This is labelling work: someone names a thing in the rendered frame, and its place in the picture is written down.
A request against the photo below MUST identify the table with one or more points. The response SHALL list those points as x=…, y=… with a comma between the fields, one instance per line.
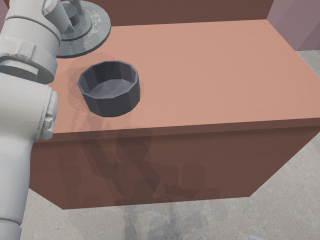
x=225, y=102

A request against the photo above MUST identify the robot left upper arm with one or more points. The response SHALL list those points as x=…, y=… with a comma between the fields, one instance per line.
x=28, y=111

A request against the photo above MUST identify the left robot forearm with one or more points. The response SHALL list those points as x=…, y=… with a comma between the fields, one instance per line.
x=30, y=39

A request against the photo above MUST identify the lid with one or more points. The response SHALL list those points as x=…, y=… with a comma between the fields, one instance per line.
x=92, y=30

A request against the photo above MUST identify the knob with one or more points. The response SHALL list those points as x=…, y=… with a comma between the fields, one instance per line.
x=72, y=13

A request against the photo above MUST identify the robot left hand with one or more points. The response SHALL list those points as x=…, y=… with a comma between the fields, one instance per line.
x=79, y=8

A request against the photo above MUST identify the pot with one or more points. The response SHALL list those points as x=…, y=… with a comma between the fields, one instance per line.
x=110, y=88

